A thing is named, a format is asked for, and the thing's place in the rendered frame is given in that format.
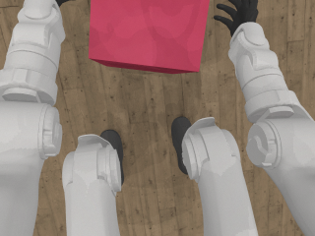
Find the robot left foot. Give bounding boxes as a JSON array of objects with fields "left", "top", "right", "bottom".
[{"left": 100, "top": 129, "right": 124, "bottom": 186}]

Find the robot left forearm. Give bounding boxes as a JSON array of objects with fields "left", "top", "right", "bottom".
[{"left": 0, "top": 0, "right": 66, "bottom": 106}]

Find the robot right hand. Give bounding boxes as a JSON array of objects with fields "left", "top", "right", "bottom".
[{"left": 214, "top": 0, "right": 259, "bottom": 37}]

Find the carton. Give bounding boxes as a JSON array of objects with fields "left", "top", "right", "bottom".
[{"left": 89, "top": 0, "right": 210, "bottom": 75}]

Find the robot right upper arm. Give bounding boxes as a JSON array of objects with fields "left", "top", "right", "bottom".
[{"left": 246, "top": 117, "right": 315, "bottom": 236}]

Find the robot right forearm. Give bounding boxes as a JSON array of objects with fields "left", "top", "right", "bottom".
[{"left": 227, "top": 22, "right": 315, "bottom": 124}]

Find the robot left upper arm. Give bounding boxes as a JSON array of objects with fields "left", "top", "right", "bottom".
[{"left": 0, "top": 100, "right": 63, "bottom": 236}]

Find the left robot shin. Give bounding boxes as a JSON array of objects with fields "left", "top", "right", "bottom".
[{"left": 62, "top": 134, "right": 114, "bottom": 192}]

